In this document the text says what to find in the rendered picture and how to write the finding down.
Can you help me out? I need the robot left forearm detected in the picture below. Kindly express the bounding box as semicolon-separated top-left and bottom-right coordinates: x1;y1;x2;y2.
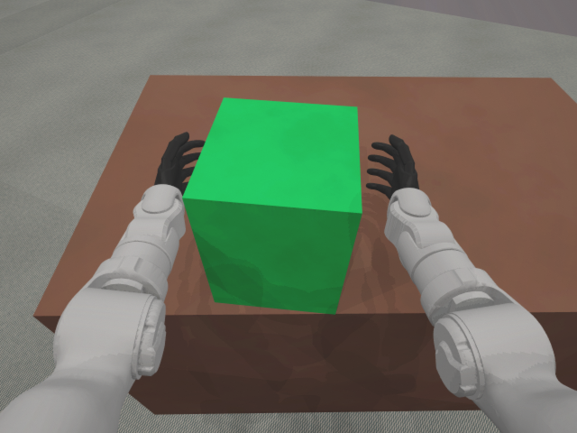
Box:
53;184;186;366

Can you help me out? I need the carton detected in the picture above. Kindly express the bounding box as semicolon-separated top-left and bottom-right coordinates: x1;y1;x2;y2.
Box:
182;97;362;315

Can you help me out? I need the robot right hand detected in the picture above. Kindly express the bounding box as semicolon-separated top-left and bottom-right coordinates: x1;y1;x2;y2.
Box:
366;134;419;200

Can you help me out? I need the robot left hand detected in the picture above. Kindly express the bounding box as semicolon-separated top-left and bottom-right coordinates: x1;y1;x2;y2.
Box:
154;132;205;196

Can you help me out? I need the robot right forearm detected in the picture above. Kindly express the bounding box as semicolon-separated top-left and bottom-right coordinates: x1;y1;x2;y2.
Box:
384;188;556;371

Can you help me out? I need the pedestal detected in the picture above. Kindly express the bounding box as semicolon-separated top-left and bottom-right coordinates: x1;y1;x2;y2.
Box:
33;75;577;415

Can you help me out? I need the robot right upper arm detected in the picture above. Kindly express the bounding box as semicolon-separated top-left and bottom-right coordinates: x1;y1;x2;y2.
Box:
434;303;577;433

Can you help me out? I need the robot left upper arm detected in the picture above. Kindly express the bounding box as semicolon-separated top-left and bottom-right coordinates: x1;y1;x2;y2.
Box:
0;288;166;433

